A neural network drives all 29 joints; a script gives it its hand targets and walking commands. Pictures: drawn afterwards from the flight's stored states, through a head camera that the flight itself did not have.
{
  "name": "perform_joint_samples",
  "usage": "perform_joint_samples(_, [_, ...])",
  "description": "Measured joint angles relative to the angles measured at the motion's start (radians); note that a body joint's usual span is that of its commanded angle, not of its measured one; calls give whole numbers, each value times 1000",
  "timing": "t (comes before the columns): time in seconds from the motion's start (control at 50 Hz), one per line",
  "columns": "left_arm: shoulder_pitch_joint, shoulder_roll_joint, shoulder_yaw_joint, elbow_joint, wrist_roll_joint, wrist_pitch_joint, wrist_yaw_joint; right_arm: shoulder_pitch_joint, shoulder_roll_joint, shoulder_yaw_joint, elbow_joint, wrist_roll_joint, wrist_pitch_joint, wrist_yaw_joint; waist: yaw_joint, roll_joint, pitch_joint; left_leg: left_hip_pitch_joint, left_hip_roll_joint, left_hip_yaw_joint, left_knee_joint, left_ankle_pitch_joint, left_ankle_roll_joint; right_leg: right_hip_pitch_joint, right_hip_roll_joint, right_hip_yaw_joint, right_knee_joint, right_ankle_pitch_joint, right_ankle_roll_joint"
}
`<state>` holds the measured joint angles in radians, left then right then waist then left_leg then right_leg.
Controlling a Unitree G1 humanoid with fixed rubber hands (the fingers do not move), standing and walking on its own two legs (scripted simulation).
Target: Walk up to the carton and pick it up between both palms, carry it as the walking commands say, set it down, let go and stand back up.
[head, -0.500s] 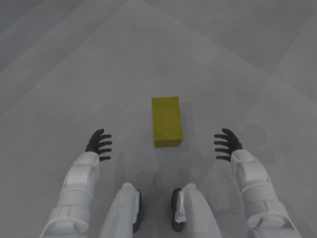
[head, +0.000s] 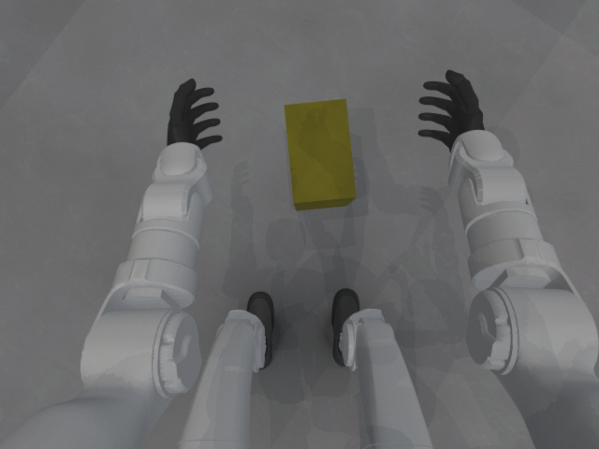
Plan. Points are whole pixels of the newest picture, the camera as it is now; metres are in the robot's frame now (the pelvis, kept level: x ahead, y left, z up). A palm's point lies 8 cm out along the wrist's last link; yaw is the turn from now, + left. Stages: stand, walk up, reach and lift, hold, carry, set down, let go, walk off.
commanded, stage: reach and lift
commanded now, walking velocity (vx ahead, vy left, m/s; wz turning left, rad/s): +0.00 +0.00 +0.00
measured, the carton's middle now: (318, 160) +0.55 -0.03 -0.58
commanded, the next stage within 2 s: none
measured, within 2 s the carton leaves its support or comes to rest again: neither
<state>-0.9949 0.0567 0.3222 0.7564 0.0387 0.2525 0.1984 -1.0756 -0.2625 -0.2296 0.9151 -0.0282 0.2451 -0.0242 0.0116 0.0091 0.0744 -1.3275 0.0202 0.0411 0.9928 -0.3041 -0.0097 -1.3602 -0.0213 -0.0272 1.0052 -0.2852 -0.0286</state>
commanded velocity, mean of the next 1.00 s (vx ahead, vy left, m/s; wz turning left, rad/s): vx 0.00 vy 0.00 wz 0.00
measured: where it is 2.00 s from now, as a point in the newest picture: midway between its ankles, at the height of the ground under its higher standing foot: (302, 342)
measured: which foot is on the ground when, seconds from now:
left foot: down 0.00-1.00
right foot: down 0.00-1.00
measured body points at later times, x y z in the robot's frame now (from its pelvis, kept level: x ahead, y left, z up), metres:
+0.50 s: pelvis +0.02 +0.00 +0.00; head +0.38 -0.01 +0.28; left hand +0.56 +0.15 -0.14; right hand +0.59 -0.17 -0.15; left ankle +0.06 +0.13 -0.64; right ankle +0.07 -0.11 -0.64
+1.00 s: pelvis -0.01 +0.01 -0.13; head +0.36 -0.01 +0.11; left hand +0.55 +0.14 -0.30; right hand +0.57 -0.18 -0.30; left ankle +0.06 +0.13 -0.64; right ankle +0.07 -0.11 -0.64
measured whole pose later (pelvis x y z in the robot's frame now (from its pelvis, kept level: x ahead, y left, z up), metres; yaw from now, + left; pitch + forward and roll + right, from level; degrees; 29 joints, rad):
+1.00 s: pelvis -0.01 +0.01 -0.13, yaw +2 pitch +48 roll +3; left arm -1.40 0.10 0.38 0.83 0.06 0.19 0.22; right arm -1.52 -0.34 -0.34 1.07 -0.10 0.16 -0.02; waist 0.02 0.01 0.16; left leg -1.90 -0.03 0.00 1.55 -0.49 -0.03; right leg -1.94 0.00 0.04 1.56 -0.46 0.00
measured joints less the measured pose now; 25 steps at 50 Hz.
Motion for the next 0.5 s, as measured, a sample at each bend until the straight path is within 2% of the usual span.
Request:
perform_joint_samples(0.12, [-87,17,20,12,1,-39,3,-95,-29,-15,16,-13,-44,3,6,-5,2,-44,-5,6,-31,12,2,-50,-2,8,-21,7,2])
perform_joint_samples(0.32, [-221,14,71,21,39,-83,-6,-258,-40,-79,58,-51,-86,20,17,-20,11,-104,-7,-23,-55,16,-10,-107,14,9,-60,24,1])
perform_joint_samples(0.5, [-248,-7,104,6,89,-104,-27,-295,4,-151,67,-145,-112,32,19,-14,0,-134,-17,-31,-83,26,-11,-137,14,18,-80,28,5])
